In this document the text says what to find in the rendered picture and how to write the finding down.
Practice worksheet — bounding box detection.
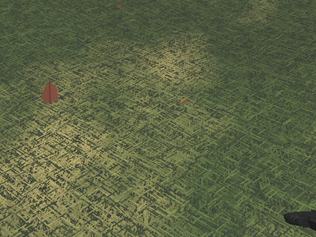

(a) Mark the right robot hand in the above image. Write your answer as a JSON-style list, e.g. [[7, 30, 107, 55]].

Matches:
[[283, 209, 316, 231]]

